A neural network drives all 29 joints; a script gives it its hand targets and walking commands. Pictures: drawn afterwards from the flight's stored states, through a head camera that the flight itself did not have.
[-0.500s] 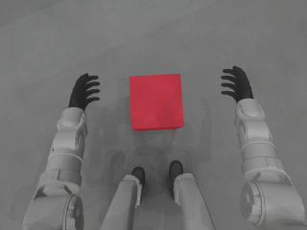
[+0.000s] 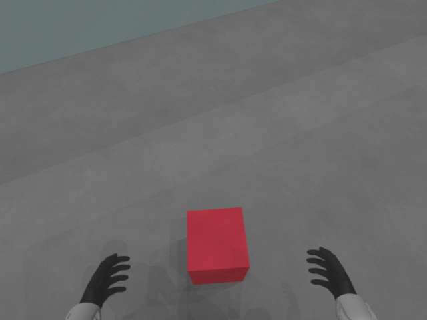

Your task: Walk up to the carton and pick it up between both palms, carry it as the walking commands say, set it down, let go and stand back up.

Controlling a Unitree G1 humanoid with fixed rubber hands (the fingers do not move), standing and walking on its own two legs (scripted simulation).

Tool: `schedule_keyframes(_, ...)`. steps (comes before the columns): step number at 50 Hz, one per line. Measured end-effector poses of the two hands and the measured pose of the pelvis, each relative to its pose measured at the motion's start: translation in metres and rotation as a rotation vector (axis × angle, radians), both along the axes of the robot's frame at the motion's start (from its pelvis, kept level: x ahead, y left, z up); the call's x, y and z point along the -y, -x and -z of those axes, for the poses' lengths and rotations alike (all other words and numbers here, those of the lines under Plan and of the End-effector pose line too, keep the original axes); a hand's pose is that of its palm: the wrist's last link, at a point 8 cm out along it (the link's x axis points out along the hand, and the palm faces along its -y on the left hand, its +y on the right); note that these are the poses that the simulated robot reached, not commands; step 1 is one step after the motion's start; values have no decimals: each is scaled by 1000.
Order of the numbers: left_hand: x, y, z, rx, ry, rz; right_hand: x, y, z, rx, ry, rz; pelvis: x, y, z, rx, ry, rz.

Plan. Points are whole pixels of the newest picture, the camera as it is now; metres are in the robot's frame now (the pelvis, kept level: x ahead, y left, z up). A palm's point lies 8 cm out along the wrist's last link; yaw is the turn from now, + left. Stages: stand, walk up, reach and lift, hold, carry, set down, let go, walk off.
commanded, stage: let go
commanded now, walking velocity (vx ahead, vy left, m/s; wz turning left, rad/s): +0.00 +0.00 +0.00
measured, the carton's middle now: (216, 248) +0.43 +0.01 -0.62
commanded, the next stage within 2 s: stand in 0.56 s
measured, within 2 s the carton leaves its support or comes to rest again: neither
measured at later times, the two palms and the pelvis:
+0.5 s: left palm (88, 310) +0.16 +0.23 -0.06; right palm (355, 318) +0.16 -0.23 -0.06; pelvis +0.00 +0.00 +0.00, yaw +1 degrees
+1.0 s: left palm (61, 315) +0.16 +0.29 -0.09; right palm (384, 316) +0.16 -0.29 -0.07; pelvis +0.03 +0.00 +0.00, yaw +1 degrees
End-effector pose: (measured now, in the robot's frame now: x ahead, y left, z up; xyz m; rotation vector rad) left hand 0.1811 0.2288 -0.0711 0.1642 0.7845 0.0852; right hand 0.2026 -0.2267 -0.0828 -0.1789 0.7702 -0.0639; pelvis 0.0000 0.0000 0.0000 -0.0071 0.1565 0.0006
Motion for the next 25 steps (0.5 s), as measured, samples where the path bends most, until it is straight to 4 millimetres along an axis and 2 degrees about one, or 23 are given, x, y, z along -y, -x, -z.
schedule_keyframes(5, 0, 18, -10, -1, 0, 5, 7, 25, -14, -13, 7, -11, 2, -2, -5, 106, 3, -7)
schedule_keyframes(11, 3, 22, -11, -6, 1, 28, 13, 42, -20, -32, 8, -11, 5, 1, -6, 202, 4, -12)
schedule_keyframes(19, 5, 16, -13, -5, -10, 39, 11, 47, -21, -39, -3, -3, 5, 3, -4, 268, 1, -12)
schedule_keyframes(25, 0, 18, -14, -29, -32, 7, 6, 45, -18, -32, -16, 6, 3, 1, -4, 266, 1, -18)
